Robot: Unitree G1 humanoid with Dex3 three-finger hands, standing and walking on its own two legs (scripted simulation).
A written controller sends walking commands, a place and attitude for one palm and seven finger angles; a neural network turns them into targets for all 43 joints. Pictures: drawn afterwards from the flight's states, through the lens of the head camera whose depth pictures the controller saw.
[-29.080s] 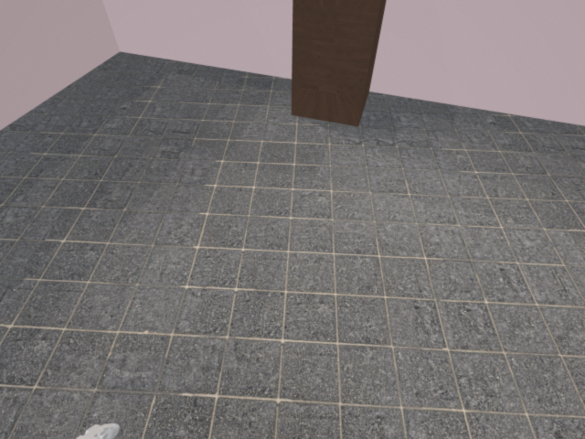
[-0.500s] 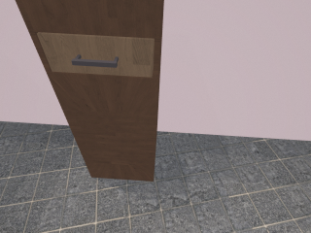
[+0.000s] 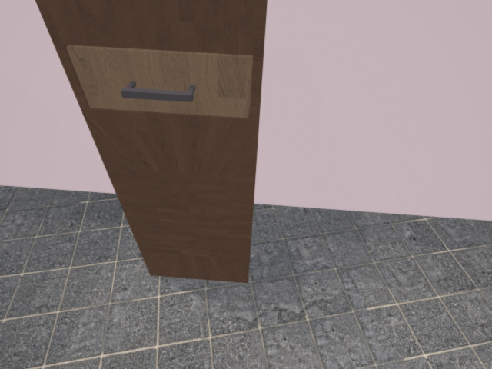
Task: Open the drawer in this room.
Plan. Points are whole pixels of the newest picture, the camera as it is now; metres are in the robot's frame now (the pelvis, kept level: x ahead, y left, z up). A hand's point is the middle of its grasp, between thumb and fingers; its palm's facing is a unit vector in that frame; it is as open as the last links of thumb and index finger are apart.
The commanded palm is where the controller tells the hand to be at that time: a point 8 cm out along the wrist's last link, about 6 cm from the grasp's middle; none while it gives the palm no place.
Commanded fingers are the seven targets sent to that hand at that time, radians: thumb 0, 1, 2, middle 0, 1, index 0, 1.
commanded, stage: shuffle to correct the standing spot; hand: left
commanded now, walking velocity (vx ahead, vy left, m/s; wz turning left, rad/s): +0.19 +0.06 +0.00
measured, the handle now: (159, 90) +0.62 +0.24 +0.16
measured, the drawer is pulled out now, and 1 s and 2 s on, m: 0.00 0.00 0.00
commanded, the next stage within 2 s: come to a stop and stand still in 0.40 s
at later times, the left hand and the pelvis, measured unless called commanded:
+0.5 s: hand out of the picture +0.13 +0.18 -0.17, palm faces +0.07 -0.97 -0.23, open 7.3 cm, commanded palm none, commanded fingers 0.00 0.90 0.90 -0.20 -0.30 -0.20 -0.30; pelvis +0.09 -0.01 +0.00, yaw +1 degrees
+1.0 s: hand out of the picture +0.12 +0.20 -0.17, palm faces +0.05 -0.98 -0.19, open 7.4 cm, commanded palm none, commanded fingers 0.00 0.90 0.90 -0.20 -0.30 -0.20 -0.30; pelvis +0.11 +0.02 +0.00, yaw -1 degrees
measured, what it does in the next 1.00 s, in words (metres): walks ahead: right foot, then left foot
